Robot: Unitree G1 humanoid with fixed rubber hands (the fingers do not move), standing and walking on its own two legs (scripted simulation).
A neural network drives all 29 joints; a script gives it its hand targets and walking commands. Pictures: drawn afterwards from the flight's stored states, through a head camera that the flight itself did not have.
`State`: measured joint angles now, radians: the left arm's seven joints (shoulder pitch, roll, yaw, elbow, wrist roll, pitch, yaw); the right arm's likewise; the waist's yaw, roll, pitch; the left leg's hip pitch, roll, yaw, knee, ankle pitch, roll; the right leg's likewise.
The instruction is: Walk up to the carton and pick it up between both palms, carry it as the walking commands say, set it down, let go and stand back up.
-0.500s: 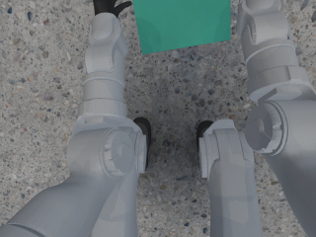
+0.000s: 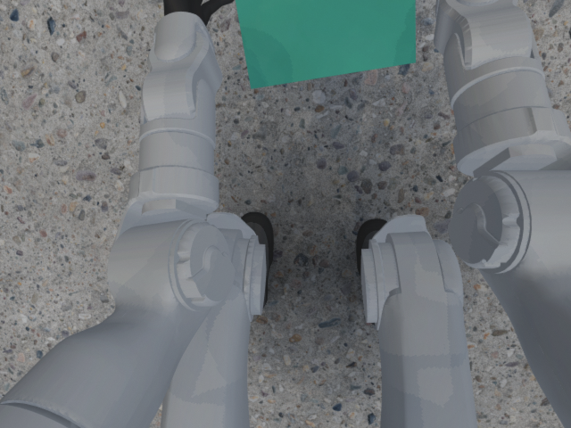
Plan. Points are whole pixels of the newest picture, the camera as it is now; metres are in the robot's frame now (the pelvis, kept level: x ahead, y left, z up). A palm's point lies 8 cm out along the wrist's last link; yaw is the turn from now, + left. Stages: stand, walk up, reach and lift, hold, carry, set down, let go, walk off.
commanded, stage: set down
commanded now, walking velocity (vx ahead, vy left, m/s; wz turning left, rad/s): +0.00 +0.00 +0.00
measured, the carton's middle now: out of the picture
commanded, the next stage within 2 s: none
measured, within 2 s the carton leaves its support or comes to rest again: rests again in 1.22 s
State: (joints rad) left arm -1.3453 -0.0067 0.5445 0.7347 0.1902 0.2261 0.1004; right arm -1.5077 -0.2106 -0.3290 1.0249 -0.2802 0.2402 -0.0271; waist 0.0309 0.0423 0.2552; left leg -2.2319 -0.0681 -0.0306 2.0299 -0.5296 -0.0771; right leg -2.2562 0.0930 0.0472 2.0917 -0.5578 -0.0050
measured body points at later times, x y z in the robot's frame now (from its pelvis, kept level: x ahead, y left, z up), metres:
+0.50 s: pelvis +0.01 +0.00 +0.00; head +0.38 -0.04 +0.24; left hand +0.56 +0.12 -0.16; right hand +0.58 -0.15 -0.18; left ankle +0.13 +0.14 -0.37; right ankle +0.10 -0.11 -0.37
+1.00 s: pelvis +0.01 +0.00 -0.01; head +0.38 -0.04 +0.24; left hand +0.56 +0.13 -0.17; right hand +0.58 -0.14 -0.19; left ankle +0.13 +0.14 -0.37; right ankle +0.10 -0.11 -0.37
